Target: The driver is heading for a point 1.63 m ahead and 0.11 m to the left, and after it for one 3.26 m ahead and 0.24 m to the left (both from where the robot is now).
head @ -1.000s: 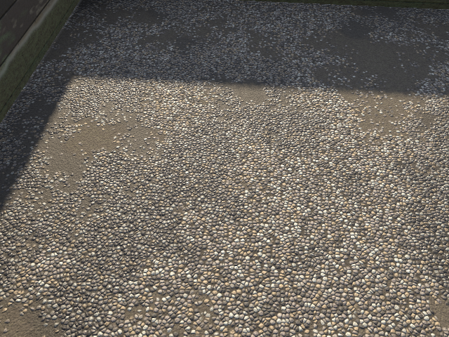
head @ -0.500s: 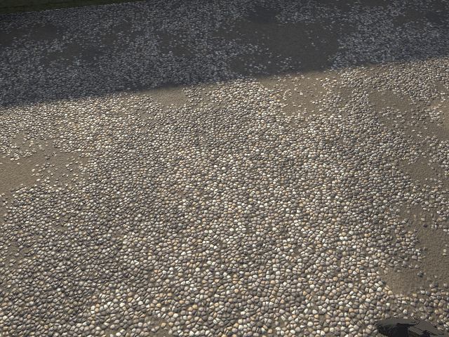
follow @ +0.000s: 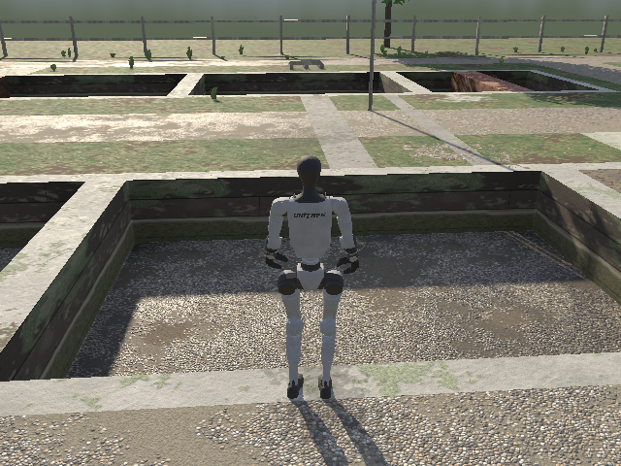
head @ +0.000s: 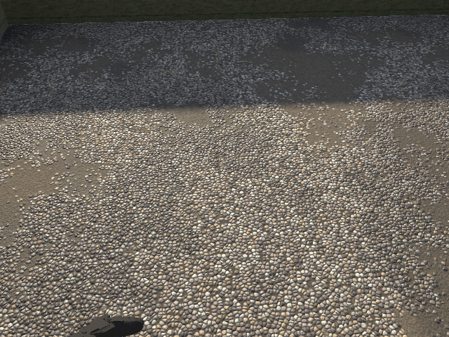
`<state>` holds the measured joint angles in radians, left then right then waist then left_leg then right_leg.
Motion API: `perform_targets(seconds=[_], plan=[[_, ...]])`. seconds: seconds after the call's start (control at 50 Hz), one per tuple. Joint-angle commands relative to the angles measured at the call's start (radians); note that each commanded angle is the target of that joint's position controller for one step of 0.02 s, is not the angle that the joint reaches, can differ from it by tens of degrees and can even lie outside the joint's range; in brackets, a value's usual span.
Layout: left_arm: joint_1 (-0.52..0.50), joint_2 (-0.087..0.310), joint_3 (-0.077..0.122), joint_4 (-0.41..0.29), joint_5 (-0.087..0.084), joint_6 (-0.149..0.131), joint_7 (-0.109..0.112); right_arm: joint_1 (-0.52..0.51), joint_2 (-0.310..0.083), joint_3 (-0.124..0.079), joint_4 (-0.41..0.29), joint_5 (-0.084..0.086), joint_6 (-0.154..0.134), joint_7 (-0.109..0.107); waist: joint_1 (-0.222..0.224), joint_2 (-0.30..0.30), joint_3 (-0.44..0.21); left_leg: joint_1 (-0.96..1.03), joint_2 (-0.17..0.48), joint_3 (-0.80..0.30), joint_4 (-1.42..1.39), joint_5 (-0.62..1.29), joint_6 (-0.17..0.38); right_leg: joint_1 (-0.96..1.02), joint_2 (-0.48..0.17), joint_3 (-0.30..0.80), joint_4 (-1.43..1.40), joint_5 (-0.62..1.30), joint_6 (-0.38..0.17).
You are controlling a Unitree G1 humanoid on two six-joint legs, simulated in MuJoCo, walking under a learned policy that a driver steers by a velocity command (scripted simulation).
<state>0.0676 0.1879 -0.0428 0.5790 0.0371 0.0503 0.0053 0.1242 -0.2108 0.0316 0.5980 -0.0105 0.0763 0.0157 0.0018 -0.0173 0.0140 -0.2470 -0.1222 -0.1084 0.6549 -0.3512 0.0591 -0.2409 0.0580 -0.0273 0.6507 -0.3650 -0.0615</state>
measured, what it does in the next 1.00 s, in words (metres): stands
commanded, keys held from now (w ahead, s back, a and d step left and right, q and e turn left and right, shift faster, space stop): w+q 0.26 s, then q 0.06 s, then no key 0.68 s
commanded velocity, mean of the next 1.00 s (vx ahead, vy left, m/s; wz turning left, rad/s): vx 0.24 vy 0.00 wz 0.29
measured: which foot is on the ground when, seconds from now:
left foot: down 0.00-1.00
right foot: down 0.00-1.00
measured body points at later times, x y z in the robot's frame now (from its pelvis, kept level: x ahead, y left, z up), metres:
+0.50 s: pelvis +0.00 +0.00 +0.00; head -0.01 +0.01 +0.45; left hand +0.16 +0.25 -0.08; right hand +0.21 -0.20 -0.08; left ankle +0.00 +0.09 -0.72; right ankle -0.01 -0.08 -0.72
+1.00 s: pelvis +0.01 -0.01 +0.01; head +0.01 +0.00 +0.46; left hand +0.14 +0.24 -0.09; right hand +0.18 -0.21 -0.09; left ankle +0.00 +0.09 -0.72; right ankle -0.01 -0.08 -0.72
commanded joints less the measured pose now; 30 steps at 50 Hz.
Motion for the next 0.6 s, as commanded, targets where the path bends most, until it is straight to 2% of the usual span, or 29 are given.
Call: perform_targets(seconds=[0.02, 0.06, 0.08, 0.1, 0.14, 0.26, 0.34, 0.42, 0.44, 0.48, 0.6], plan=[[-0.076, 0.088, 0.034, -0.095, 0.000, -0.020, 0.007, -0.071, -0.096, -0.034, -0.094, 0.002, -0.008, -0.005, -0.001, 0.002, -0.079, -0.067, 0.073, -0.112, -0.066, 0.274, 0.026, 0.088, -0.088, 0.072, -0.058, 0.277, 0.039], [-0.065, 0.091, 0.039, -0.095, 0.001, -0.021, 0.009, -0.078, -0.098, -0.038, -0.099, 0.004, -0.004, -0.007, -0.002, 0.008, -0.091, -0.086, 0.068, -0.122, -0.052, 0.303, 0.030, 0.111, -0.094, 0.057, -0.041, 0.309, 0.042], [-0.073, 0.082, 0.036, -0.098, 0.000, -0.027, 0.011, -0.101, -0.089, -0.039, -0.110, 0.016, 0.000, -0.013, -0.004, 0.002, -0.095, -0.101, 0.071, -0.136, -0.057, 0.311, 0.023, 0.138, -0.095, 0.049, -0.041, 0.359, 0.046], [-0.072, 0.081, 0.038, -0.098, 0.000, -0.030, 0.011, -0.100, -0.091, -0.041, -0.110, 0.017, 0.003, -0.016, -0.007, 0.003, -0.103, -0.111, 0.069, -0.142, -0.058, 0.307, 0.022, 0.155, -0.101, 0.042, -0.035, 0.378, 0.046], [-0.059, 0.082, 0.041, -0.101, 0.002, -0.030, 0.009, -0.102, -0.091, -0.041, -0.113, 0.013, 0.007, -0.021, -0.013, 0.021, -0.106, -0.127, 0.063, -0.148, -0.051, 0.320, 0.028, 0.167, -0.106, 0.020, -0.020, 0.394, 0.050], [-0.055, 0.087, 0.053, -0.105, 0.005, -0.028, 0.011, -0.097, -0.109, -0.049, -0.110, 0.020, 0.013, -0.021, -0.021, 0.030, -0.115, -0.189, 0.065, -0.213, -0.060, 0.360, 0.044, 0.213, -0.102, -0.022, -0.003, 0.360, 0.055], [-0.046, 0.089, 0.061, -0.107, 0.003, -0.016, 0.006, -0.075, -0.116, -0.054, -0.106, 0.018, 0.012, -0.022, -0.031, 0.040, -0.138, -0.227, 0.066, -0.257, -0.074, 0.279, 0.041, 0.251, -0.125, -0.020, -0.004, 0.352, 0.035], [-0.042, 0.085, 0.063, -0.099, -0.003, -0.006, -0.001, -0.056, -0.111, -0.050, -0.098, 0.011, 0.010, -0.017, -0.034, 0.062, -0.099, -0.267, 0.071, -0.296, -0.141, 0.127, 0.033, 0.255, -0.123, -0.032, -0.041, 0.216, 0.018], [-0.025, 0.096, 0.061, -0.091, 0.003, -0.009, -0.007, -0.061, -0.115, -0.050, -0.101, 0.013, 0.010, -0.013, -0.032, 0.054, -0.088, -0.281, 0.084, -0.312, -0.155, 0.090, 0.041, 0.258, -0.128, -0.035, -0.048, 0.169, 0.015], [-0.011, 0.093, 0.059, -0.081, 0.001, -0.010, -0.010, -0.051, -0.117, -0.049, -0.097, 0.013, 0.008, -0.009, -0.028, 0.058, -0.065, -0.307, 0.087, -0.322, -0.183, 0.034, 0.036, 0.272, -0.133, -0.033, -0.073, 0.139, 0.008], [0.000, 0.100, 0.055, -0.059, -0.002, -0.008, -0.012, -0.010, -0.092, -0.039, -0.078, 0.008, -0.004, -0.008, -0.036, 0.008, -0.039, -0.290, 0.069, -0.253, -0.172, 0.024, 0.003, 0.286, -0.189, -0.018, -0.148, 0.300, -0.010]])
